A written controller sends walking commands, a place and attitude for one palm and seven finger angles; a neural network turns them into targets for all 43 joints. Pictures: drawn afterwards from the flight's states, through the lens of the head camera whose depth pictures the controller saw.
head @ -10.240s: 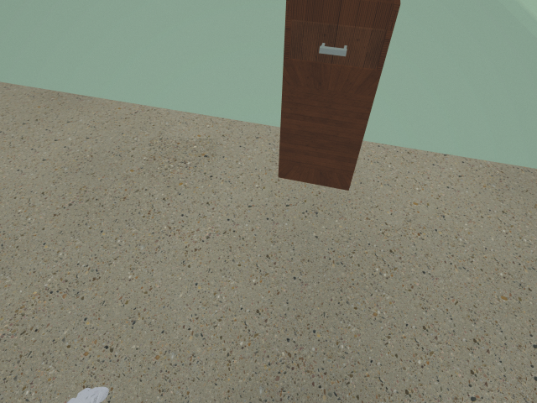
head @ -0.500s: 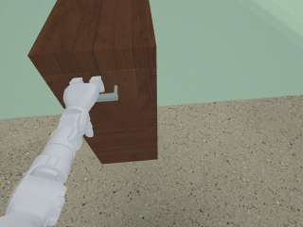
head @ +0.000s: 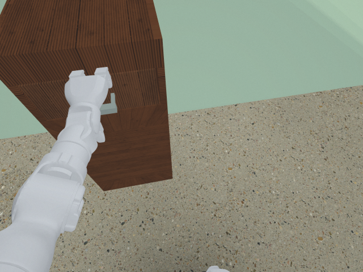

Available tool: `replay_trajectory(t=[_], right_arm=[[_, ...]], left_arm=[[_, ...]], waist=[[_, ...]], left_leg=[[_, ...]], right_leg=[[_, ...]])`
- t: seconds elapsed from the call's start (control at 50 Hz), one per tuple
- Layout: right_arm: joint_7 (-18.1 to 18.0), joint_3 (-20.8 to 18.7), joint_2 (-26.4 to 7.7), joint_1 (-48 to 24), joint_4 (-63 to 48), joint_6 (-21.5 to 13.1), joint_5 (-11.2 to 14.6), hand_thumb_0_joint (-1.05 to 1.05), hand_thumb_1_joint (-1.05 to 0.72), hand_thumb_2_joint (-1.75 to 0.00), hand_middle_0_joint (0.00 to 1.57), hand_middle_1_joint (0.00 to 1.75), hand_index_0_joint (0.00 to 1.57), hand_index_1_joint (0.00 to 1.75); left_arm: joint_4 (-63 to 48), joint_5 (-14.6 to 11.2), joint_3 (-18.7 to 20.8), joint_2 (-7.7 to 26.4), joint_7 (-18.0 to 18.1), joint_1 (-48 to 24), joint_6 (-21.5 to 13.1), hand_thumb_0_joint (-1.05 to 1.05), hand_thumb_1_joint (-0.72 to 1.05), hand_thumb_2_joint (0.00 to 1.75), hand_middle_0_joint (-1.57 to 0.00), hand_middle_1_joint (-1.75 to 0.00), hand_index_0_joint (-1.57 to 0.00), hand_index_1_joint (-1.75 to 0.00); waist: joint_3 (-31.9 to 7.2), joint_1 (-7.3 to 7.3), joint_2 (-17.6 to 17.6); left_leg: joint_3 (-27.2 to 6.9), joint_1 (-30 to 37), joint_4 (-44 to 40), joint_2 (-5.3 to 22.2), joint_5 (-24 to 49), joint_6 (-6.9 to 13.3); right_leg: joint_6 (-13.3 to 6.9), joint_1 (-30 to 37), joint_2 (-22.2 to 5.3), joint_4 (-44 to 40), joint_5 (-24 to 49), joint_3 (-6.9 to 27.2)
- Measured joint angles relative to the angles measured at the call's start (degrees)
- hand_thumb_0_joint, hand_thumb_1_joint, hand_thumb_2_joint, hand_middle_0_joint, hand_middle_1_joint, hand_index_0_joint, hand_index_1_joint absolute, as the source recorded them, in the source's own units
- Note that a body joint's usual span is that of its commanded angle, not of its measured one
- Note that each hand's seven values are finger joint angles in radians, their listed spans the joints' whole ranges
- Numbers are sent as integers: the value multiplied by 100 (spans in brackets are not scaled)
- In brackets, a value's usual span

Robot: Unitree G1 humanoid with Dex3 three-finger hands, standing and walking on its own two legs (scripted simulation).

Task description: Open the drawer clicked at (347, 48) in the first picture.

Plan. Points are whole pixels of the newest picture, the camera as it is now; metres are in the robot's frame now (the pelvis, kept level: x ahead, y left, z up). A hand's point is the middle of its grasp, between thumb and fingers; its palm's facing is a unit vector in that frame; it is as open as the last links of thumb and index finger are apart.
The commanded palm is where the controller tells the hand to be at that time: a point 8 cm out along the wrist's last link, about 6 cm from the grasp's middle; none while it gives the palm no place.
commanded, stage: move the hooked fingers above the handle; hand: left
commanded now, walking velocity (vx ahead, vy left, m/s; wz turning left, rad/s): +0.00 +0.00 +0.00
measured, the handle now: (97, 104) +0.56 +0.19 -0.01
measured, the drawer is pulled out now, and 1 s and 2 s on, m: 0.00 0.00 0.00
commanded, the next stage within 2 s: lower the fingers behind the handle in 1.80 s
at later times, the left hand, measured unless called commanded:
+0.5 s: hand (93, 106) +0.51 +0.18 +0.04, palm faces -0.04 -0.03 -1.00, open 13.8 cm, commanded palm +0.50 +0.18 +0.10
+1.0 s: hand (96, 103) +0.51 +0.18 +0.04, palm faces -0.03 -0.04 -1.00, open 13.8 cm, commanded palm +0.49 +0.18 +0.10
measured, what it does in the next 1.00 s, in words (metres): stands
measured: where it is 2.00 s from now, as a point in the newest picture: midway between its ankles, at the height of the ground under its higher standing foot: outside the picture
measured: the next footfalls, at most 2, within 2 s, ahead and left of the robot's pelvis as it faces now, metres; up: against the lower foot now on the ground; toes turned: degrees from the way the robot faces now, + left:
none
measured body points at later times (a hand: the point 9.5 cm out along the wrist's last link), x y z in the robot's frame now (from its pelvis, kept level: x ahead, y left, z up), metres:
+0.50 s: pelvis +0.00 +0.00 +0.00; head +0.10 +0.00 +0.44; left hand +0.50 +0.18 +0.09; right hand -0.01 -0.27 -0.13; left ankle -0.01 +0.09 -0.72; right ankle -0.01 -0.11 -0.72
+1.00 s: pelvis +0.01 +0.00 +0.00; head +0.10 -0.01 +0.44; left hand +0.51 +0.17 +0.10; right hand +0.02 -0.26 -0.14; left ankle -0.01 +0.09 -0.72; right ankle -0.01 -0.11 -0.72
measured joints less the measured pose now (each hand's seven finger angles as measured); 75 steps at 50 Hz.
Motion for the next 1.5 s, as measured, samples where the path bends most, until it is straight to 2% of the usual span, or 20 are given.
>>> replay_trajectory(t=[0.12, 0.32, 0.44, 0.56, 0.74, 1.02, 1.1, 1.2, 1.3, 1.38, 1.46, 1.5], right_arm=[[12, 17, -5, 126, 18, -40, -27, 1, -91, -90, 20, 30, 20, 30], [-5, 51, 13, 197, 4, -37, -15, 1, -91, -90, 20, 30, 20, 30], [-10, 18, 13, 162, -1, -67, -40, 1, -91, -90, 20, 30, 20, 30], [15, 23, -3, 41, 24, -87, -43, 1, -91, -90, 20, 30, 20, 30], [61, -11, 18, -14, 13, -4, -68, 1, -91, -90, 20, 30, 20, 30], [8, 47, 68, -47, -44, 73, -50, 1, -91, -90, 20, 30, 20, 30], [13, -2, 56, 7, -25, 78, -33, 1, -91, -90, 20, 30, 20, 30], [28, -44, 24, 10, 49, 86, -30, 1, -91, -90, 20, 30, 20, 30], [15, -28, 3, -112, 51, 68, -48, 1, -91, -90, 20, 30, 20, 30], [10, -22, -4, -185, 24, 57, -33, 1, -91, -90, 20, 30, 20, 30], [-34, 55, 0, -242, 0, 36, 31, 1, -91, -90, 20, 30, 20, 30], [-67, 75, 8, -231, -33, -3, 47, 1, -91, -90, 20, 30, 20, 30]], left_arm=[[276, -1, 87, 68, 24, -269, 73, 0, -49, 30, -32, -120, -32, -120], [288, 0, 146, 167, -21, -177, 81, 0, -49, 30, -33, -122, -33, -121], [89, -19, 103, 165, -20, -50, -102, 0, -49, 30, -32, -121, -32, -120], [176, -36, -56, 108, 54, -177, -34, 0, -49, 30, -32, -120, -32, -120], [41, -109, -143, -57, -18, -119, 41, 0, -49, 30, -34, -121, -32, -120], [-100, -34, 150, -4, 16, 120, 58, 0, -49, 30, -33, -120, -32, -120], [-219, -92, 20, 13, -79, 227, 51, 0, -49, 30, -32, -120, -32, -120], [-376, -136, -161, -125, -113, 338, -95, 0, -49, 30, -32, -120, -32, -120], [-340, -22, -62, -183, 79, 313, -118, 0, -49, 30, -32, -120, -32, -120], [-166, -1, -72, -172, 194, 184, 86, 0, -49, 30, -32, -120, -32, -120], [144, -75, -73, -104, 74, -2, 264, 0, -49, 30, -32, -120, -32, -120], [220, -93, -86, -38, -37, -72, 248, 0, -49, 30, -32, -120, -32, -120]], waist=[[-26, -122, 29], [-49, -134, 41], [-47, -66, 37], [-41, -49, 18], [-104, 17, 43], [-81, 30, 71], [-76, 100, 78], [-73, 171, 66], [-76, 125, 39], [-75, 103, 55], [-30, 47, 51], [-5, 12, 46]], left_leg=[[33, -201, 88, 26, -33, 12], [53, -240, 93, 49, -39, 20], [11, -233, 107, 36, -51, 22], [-57, -274, 142, 2, -66, 26], [-73, -204, 137, -4, -114, 20], [-1, -12, -12, 27, -91, -7], [-18, 80, -72, 24, -70, -20], [-72, 166, -101, 7, -50, -33], [-76, 139, -78, 4, -33, -44], [-59, 131, -77, 11, -15, -52], [-49, 152, -117, 18, 24, -54], [-55, 129, -122, 19, 43, -57]], right_leg=[[11, -201, 23, 56, 1, 34], [21, -234, 47, 23, 26, 57], [26, -196, 35, 7, 14, 18], [31, -202, 2, 29, -22, -48], [35, -123, 0, 14, -70, -59], [10, 7, 38, -70, -53, 19], [0, 102, 39, -124, -42, 4], [-13, 209, 24, -151, -46, -49], [-31, 167, 20, -95, -48, -53], [-39, 142, 25, -72, -35, -36], [-43, 151, 34, -97, 0, -26], [-48, 129, 35, -102, 15, -33]])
